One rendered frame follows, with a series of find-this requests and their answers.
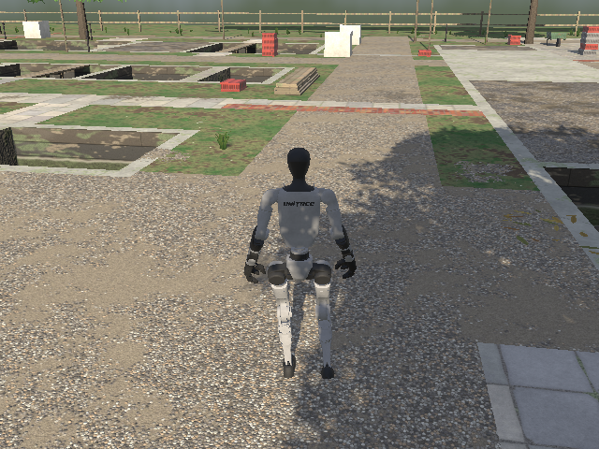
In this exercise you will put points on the robot right upper arm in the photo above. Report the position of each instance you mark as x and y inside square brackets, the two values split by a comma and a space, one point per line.
[328, 197]

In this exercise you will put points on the right robot hand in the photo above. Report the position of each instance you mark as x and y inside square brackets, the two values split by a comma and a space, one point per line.
[351, 265]

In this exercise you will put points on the robot right foot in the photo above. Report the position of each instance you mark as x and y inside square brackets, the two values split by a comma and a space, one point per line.
[327, 372]

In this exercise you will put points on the left robot hand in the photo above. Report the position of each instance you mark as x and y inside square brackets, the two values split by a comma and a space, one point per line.
[253, 269]

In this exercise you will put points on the robot left upper arm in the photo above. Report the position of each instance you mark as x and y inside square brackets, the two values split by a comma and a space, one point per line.
[264, 213]

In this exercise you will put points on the robot right forearm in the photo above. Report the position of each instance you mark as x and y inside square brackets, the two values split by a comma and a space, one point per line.
[345, 247]

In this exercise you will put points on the robot foot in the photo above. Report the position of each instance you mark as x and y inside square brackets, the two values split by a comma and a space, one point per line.
[327, 372]
[289, 370]

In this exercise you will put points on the robot left foot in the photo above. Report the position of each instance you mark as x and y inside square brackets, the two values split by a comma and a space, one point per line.
[289, 370]

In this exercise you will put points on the robot left forearm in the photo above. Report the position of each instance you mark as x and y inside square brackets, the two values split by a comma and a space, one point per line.
[254, 249]

